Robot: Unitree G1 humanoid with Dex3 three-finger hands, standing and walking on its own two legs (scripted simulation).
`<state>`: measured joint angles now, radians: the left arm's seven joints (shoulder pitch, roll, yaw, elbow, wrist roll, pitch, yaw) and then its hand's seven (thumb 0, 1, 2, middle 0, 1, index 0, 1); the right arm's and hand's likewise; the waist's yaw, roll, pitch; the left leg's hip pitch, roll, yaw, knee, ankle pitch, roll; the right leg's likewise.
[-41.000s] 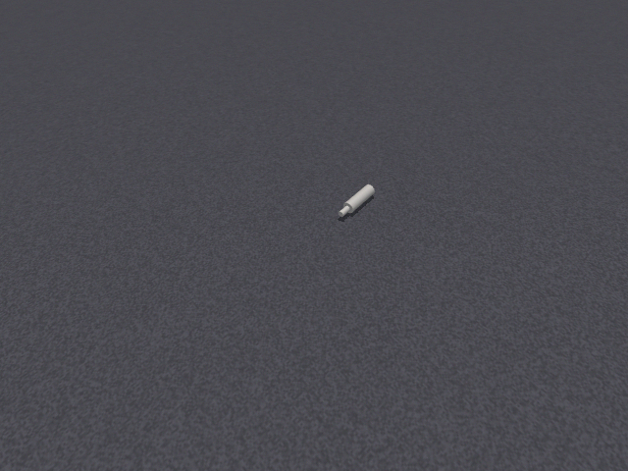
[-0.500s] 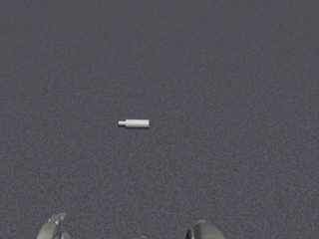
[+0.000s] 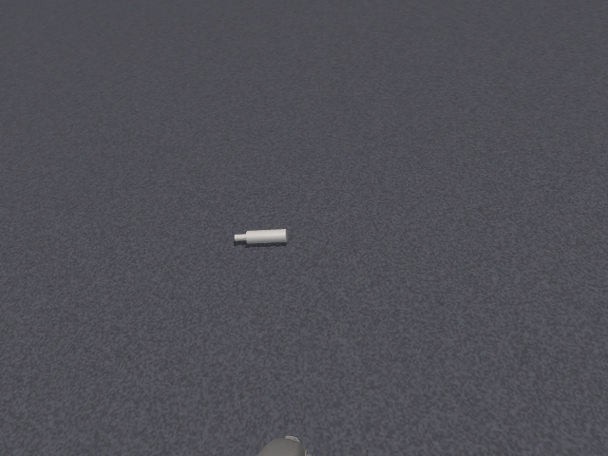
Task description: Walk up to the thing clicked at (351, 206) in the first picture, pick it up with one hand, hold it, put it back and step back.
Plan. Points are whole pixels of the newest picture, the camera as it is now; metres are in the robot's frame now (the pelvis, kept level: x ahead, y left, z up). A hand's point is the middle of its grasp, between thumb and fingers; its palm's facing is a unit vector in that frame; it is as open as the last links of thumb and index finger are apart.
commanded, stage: step back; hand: left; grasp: from above
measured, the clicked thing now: (260, 236) +1.06 +0.33 -0.73
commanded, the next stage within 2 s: stand in 0.98 s
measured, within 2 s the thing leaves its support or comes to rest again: neither
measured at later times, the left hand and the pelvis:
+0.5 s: hand out of the picture +0.03 +0.26 -0.14, palm faces +0.09 -0.91 -0.40, open 7.4 cm; pelvis -0.01 -0.01 +0.00, yaw +4 degrees
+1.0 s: hand out of the picture +0.09 +0.28 -0.15, palm faces +0.07 -0.93 -0.35, open 7.4 cm; pelvis +0.03 +0.02 +0.01, yaw +3 degrees
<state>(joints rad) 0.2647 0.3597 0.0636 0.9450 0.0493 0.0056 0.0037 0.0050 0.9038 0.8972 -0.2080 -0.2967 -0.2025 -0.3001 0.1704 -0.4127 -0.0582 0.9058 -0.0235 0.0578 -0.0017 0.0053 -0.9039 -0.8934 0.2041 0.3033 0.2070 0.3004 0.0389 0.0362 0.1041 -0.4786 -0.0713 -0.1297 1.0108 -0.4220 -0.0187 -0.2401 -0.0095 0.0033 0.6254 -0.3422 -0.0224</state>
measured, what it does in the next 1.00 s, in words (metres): steps on the spot: left foot, then left foot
